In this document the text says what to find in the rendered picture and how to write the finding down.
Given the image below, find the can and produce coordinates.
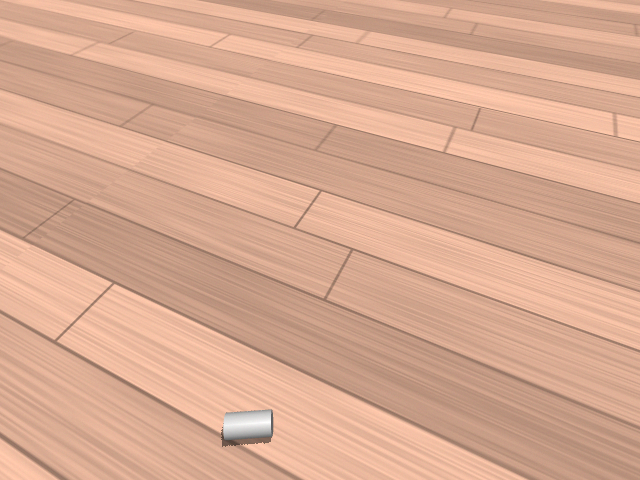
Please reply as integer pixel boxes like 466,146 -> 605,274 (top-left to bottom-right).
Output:
223,409 -> 273,440

